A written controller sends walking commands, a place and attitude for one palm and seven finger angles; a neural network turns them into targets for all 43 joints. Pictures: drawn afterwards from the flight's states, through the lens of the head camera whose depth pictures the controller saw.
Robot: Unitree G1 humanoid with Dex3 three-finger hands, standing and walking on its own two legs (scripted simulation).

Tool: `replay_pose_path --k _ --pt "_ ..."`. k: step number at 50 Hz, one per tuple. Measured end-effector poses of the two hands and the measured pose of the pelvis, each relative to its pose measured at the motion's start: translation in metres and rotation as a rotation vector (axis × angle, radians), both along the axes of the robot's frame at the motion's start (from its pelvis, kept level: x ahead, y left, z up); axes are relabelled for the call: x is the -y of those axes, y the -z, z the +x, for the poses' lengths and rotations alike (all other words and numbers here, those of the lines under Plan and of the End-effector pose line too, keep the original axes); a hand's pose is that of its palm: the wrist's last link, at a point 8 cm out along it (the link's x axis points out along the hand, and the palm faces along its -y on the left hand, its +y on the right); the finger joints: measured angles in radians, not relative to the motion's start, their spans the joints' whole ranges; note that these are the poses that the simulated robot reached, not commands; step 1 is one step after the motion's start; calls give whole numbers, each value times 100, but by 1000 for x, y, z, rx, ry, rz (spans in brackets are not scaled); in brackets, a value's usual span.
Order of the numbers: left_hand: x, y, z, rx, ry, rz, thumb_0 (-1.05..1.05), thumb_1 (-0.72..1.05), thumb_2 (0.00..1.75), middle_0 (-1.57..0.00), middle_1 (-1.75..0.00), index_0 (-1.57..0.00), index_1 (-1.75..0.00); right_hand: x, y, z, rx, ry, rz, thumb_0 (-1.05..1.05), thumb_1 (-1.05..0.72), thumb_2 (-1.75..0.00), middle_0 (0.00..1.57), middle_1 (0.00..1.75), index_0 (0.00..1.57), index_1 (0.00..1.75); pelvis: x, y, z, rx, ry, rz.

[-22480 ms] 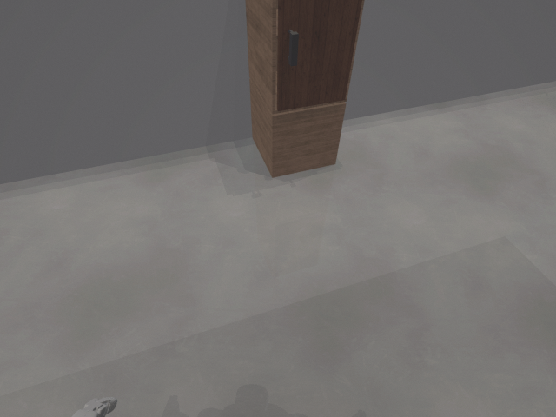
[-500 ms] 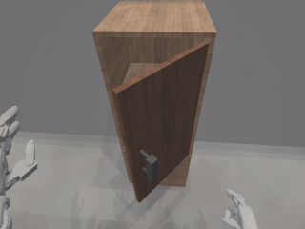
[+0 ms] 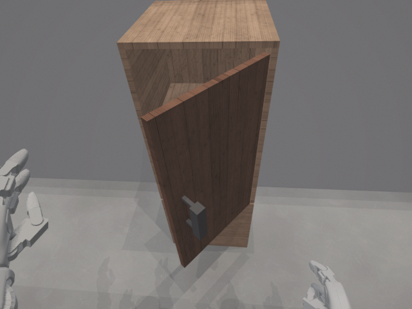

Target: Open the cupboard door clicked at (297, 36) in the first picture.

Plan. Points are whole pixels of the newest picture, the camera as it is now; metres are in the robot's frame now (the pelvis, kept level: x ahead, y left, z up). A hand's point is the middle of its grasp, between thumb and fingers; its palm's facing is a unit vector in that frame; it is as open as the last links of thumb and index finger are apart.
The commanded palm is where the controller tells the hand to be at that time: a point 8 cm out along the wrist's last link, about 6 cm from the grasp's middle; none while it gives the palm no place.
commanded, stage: step back with the hand held close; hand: left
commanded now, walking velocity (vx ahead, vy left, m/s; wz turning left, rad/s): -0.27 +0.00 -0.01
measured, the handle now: (193, 216) +0.35 +0.08 -0.06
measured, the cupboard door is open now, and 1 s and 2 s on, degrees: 50 50 50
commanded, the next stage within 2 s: stop stepping back and stand still in 1.06 s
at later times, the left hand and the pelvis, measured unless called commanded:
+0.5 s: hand (7, 261) +0.14 +0.28 +0.15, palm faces +0.37 -0.79 -0.49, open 7.4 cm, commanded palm +0.08 +0.32 +0.17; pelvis -0.06 +0.03 -0.01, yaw -1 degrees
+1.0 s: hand out of the picture +0.04 +0.32 +0.16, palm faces +0.51 -0.74 -0.43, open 7.4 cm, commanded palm -0.04 +0.35 +0.17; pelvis -0.15 +0.04 -0.02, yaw +6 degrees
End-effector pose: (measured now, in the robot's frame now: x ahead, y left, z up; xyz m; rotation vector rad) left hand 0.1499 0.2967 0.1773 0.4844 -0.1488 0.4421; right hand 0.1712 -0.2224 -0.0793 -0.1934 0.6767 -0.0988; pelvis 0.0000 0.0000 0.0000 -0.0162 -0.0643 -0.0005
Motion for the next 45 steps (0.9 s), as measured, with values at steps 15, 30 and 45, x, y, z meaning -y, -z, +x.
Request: replay_pose_path --k 15,30,45 --pt "-8 -2 -16 -57 101 94 1 89 89 -21 -30 -21 -31 10 -2 -37 -87 102 -50 1 -91 -90 20 30 20 30 -15 2 -29 -52 16 -4" --pt "-31 9 -74 13 73 95 1 89 89 -21 -30 -21 -31 -16 -3 -92 -69 54 -77 1 -91 -90 20 30 20 30 -29 10 -82 -43 -13 -35" --pt "-42 1 -156 115 -12 128 1 89 89 -21 -30 -21 -31 -28 12 -122 -83 -42 -95 1 -91 -90 20 30 20 30 -34 21 -128 -34 -85 -36"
